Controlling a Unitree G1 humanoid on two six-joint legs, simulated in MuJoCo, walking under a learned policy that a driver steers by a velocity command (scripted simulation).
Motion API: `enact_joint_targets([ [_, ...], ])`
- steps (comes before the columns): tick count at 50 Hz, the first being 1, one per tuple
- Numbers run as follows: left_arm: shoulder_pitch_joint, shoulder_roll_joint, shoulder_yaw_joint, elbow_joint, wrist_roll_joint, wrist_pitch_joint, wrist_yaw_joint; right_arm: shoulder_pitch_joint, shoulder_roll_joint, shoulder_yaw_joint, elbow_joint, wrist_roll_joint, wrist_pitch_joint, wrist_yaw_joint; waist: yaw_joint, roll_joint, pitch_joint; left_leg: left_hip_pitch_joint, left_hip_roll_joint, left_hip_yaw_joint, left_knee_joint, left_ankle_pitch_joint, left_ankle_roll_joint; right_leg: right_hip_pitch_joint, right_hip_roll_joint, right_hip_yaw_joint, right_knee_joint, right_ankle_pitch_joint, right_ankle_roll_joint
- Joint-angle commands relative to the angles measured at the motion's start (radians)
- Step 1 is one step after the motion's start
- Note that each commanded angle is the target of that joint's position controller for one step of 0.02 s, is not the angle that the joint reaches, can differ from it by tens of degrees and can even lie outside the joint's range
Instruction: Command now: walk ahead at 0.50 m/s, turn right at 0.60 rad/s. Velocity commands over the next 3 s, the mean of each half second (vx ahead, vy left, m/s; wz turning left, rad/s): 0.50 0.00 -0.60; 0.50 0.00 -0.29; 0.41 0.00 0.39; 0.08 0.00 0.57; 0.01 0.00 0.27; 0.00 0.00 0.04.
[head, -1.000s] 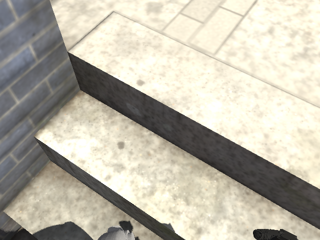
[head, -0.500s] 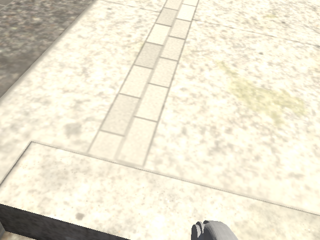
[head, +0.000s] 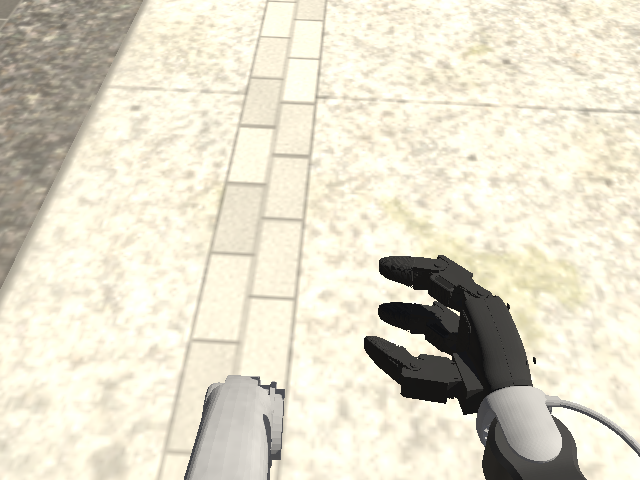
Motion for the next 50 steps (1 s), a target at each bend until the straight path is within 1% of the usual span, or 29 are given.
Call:
enact_joint_targets([
  [1,0.003,0.137,0.040,-0.072,-0.007,0.025,0.024,-0.129,-0.092,-0.020,-0.112,0.039,0.012,0.023,-0.041,0.073,0.017,0.710,-0.012,0.211,-0.650,-0.051,0.017,-0.455,-0.138,0.116,-0.436,0.716,-0.111],
  [2,-0.055,0.179,0.048,-0.128,-0.015,0.029,0.021,-0.018,-0.113,-0.045,-0.030,0.050,0.012,0.017,-0.102,0.039,-0.166,1.043,-0.101,0.230,-0.674,-0.001,0.033,-0.444,-0.139,0.061,-0.270,1.439,-0.089],
  [4,-0.164,0.324,0.111,-0.211,-0.025,0.002,0.009,0.312,-0.225,-0.112,0.068,0.078,0.034,-0.006,-0.242,-0.110,-0.395,1.155,-0.111,0.072,-0.938,-0.068,0.005,-0.143,-0.203,0.151,0.121,1.883,-0.070],
  [5,-0.233,0.341,0.122,-0.210,-0.036,-0.032,-0.006,0.411,-0.305,-0.143,0.082,0.056,0.028,-0.002,-0.334,-0.062,-0.447,1.266,-0.118,0.011,-1.213,-0.090,0.000,-0.099,-0.173,0.138,0.342,1.792,-0.048],
  [6,-0.283,0.188,0.092,-0.233,-0.012,-0.060,-0.032,0.468,-0.377,-0.181,0.146,0.043,0.018,0.008,-0.323,0.160,-0.456,1.393,0.007,-0.201,-1.317,-0.255,0.025,-0.268,-0.041,0.085,0.712,0.960,-0.011],
  [7,-0.278,0.114,0.083,-0.284,-0.012,-0.043,-0.049,0.398,-0.421,-0.188,0.185,0.035,0.030,0.012,-0.253,0.362,-0.458,1.380,0.232,-0.771,-1.638,-0.332,0.176,-0.575,0.104,0.053,1.184,0.312,0.044],
  [8,-0.272,0.090,0.075,-0.331,0.013,-0.042,-0.039,0.355,-0.347,-0.183,0.214,0.045,0.023,0.007,-0.189,0.261,-0.361,1.347,0.283,-0.876,-1.719,-0.384,0.222,-0.722,0.067,0.056,1.430,0.287,0.033],
  [9,-0.283,0.039,0.048,-0.333,0.031,-0.025,-0.033,0.335,-0.266,-0.162,0.264,0.037,-0.005,0.000,-0.143,0.124,-0.234,1.262,0.248,-0.751,-1.701,-0.436,0.202,-0.785,0.011,0.048,1.429,0.346,0.010],
  [10,-0.291,0.000,0.029,-0.354,0.040,-0.008,-0.030,0.337,-0.218,-0.150,0.323,0.035,-0.031,-0.001,-0.113,0.056,-0.108,1.145,0.241,-0.655,-1.697,-0.412,0.173,-0.828,-0.033,0.034,1.465,0.318,-0.002],
  [12,-0.298,-0.034,0.004,-0.381,0.015,0.035,-0.026,0.349,-0.173,-0.140,0.423,0.006,-0.084,0.002,-0.046,0.056,-0.014,1.043,0.206,-0.477,-1.698,-0.196,0.109,-0.881,-0.031,0.090,1.550,0.224,-0.021],
  [13,-0.240,-0.041,-0.005,-0.381,0.005,0.051,-0.025,0.364,-0.174,-0.140,0.444,0.008,-0.094,0.008,-0.005,0.060,0.012,1.029,0.209,-0.386,-1.719,-0.092,0.073,-0.893,-0.061,0.105,1.500,0.228,-0.014],
  [15,-0.198,0.013,0.004,-0.377,-0.022,0.083,-0.024,0.339,-0.228,-0.148,0.439,0.021,-0.094,0.013,0.029,0.086,0.057,1.024,0.219,-0.219,-1.806,0.082,0.035,-0.873,-0.097,0.120,1.263,0.122,0.011],
  [18,-0.324,0.119,0.039,-0.414,-0.009,0.104,-0.054,0.351,-0.357,-0.172,0.430,0.005,-0.113,0.001,0.006,0.088,0.087,1.018,0.180,0.026,-1.987,0.290,-0.001,-0.694,-0.132,0.012,0.890,0.300,0.036],
  [20,-0.361,0.119,0.036,-0.407,-0.014,0.099,-0.086,0.367,-0.405,-0.181,0.429,0.027,-0.124,-0.008,-0.007,0.075,0.070,1.069,0.132,0.191,-2.059,0.321,-0.031,-0.513,-0.152,-0.100,0.551,0.381,0.025],
  [21,-0.408,0.096,0.028,-0.408,-0.015,0.092,-0.098,0.425,-0.435,-0.191,0.439,0.030,-0.126,-0.014,-0.054,0.074,0.059,1.137,0.127,0.223,-2.099,0.331,-0.031,-0.446,-0.136,-0.164,0.437,0.359,0.013],
  [23,-0.429,0.082,0.037,-0.402,-0.021,0.092,-0.095,0.491,-0.483,-0.200,0.452,0.029,-0.108,-0.026,-0.076,0.138,0.051,1.362,0.147,0.259,-2.038,0.664,-0.038,-0.424,-0.085,-0.235,0.287,0.256,-0.005],
  [24,-0.402,0.098,0.045,-0.388,-0.010,0.088,-0.089,0.509,-0.479,-0.203,0.445,0.035,-0.091,-0.023,-0.078,0.157,0.018,1.461,0.156,0.264,-1.955,0.893,-0.051,-0.400,-0.045,-0.260,0.251,0.245,-0.025],
  [26,-0.268,0.136,0.067,-0.354,-0.002,0.078,-0.070,0.532,-0.515,-0.213,0.434,0.053,-0.050,-0.020,-0.018,0.220,-0.072,1.538,0.173,0.273,-1.714,1.134,-0.057,-0.252,0.022,-0.280,0.171,0.194,-0.055],
  [27,-0.148,0.152,0.083,-0.316,-0.002,0.071,-0.055,0.520,-0.524,-0.216,0.419,0.065,-0.027,-0.019,0.037,0.196,-0.115,1.485,0.156,0.294,-1.516,1.115,-0.042,-0.099,0.057,-0.282,0.074,0.179,-0.062],
  [28,-0.057,0.179,0.100,-0.286,0.003,0.066,-0.044,0.512,-0.512,-0.215,0.393,0.057,-0.013,-0.021,0.088,0.160,-0.155,1.294,0.149,0.277,-1.268,0.859,-0.049,0.103,0.025,-0.175,0.070,0.108,-0.063],
  [29,-0.099,0.223,0.101,-0.295,0.005,0.056,-0.031,0.531,-0.333,-0.175,0.359,0.014,-0.007,-0.017,-0.011,-0.003,-0.101,1.025,0.075,0.232,-0.978,-0.001,-0.061,0.151,-0.160,0.110,0.098,0.041,-0.052],
  [30,-0.168,0.331,0.117,-0.357,0.023,0.062,-0.023,0.551,-0.301,-0.165,0.256,0.037,-0.017,-0.004,-0.079,-0.100,-0.203,0.748,-0.070,0.063,-0.734,-0.137,-0.112,0.266,-0.371,0.713,-0.097,0.039,-0.193],
  [31,-0.147,0.302,0.117,-0.353,0.020,0.064,-0.011,0.462,-0.344,-0.166,0.226,0.037,-0.039,0.003,-0.025,0.000,-0.199,0.656,-0.039,-0.063,-0.686,-0.017,-0.118,0.244,-0.384,0.716,-0.218,0.088,-0.225],
  [33,-0.171,0.198,0.076,-0.306,0.005,0.048,-0.003,0.427,-0.373,-0.158,0.238,0.041,-0.062,0.004,-0.076,0.125,-0.099,0.704,0.043,-0.072,-0.807,0.139,-0.119,0.040,-0.338,0.420,-0.178,0.306,-0.173],
  [36,-0.162,0.147,0.043,-0.271,-0.011,0.006,-0.004,0.456,-0.400,-0.158,0.260,0.010,-0.010,0.015,-0.112,0.086,-0.053,0.799,0.073,-0.071,-0.952,0.131,-0.133,-0.092,-0.261,0.275,-0.240,0.356,-0.141],
  [40,-0.067,0.181,0.044,-0.221,-0.009,-0.004,-0.006,0.357,-0.369,-0.140,0.236,0.007,0.014,0.036,-0.076,0.074,0.019,0.699,0.078,-0.028,-1.187,0.257,-0.129,-0.032,-0.225,0.163,-0.282,0.552,-0.112],
  [45,0.004,0.197,0.038,-0.174,-0.024,0.001,-0.014,0.193,-0.334,-0.121,0.205,0.033,0.018,0.053,-0.014,0.012,0.034,0.751,0.019,0.038,-1.461,0.457,-0.113,0.055,-0.181,0.067,-0.251,0.720,-0.046],
  [48,0.010,0.206,0.034,-0.160,-0.011,0.001,-0.008,0.138,-0.342,-0.123,0.193,0.042,0.012,0.050,-0.007,0.010,0.050,0.780,0.000,0.056,-1.546,0.486,-0.074,0.117,-0.213,0.041,-0.244,0.760,-0.034],
  [50,-0.023,0.218,0.031,-0.154,-0.001,-0.003,-0.002,0.167,-0.346,-0.127,0.194,0.038,0.012,0.055,-0.051,0.014,0.053,0.848,-0.027,0.061,-1.595,0.405,-0.033,0.152,-0.248,0.009,-0.209,0.884,-0.025],
])
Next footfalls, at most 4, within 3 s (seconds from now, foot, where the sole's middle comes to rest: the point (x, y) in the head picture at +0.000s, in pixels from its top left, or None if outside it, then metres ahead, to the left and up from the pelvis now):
0.10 left None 0.27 0.16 -0.57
0.58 right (431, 449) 0.50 -0.12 -0.57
1.08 left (429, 270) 0.90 -0.12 -0.57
1.56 right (524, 222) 1.07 -0.35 -0.57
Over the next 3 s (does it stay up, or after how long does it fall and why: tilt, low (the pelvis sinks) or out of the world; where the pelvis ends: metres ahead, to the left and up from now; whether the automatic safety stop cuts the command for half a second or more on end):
stays up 0.96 -0.23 0.21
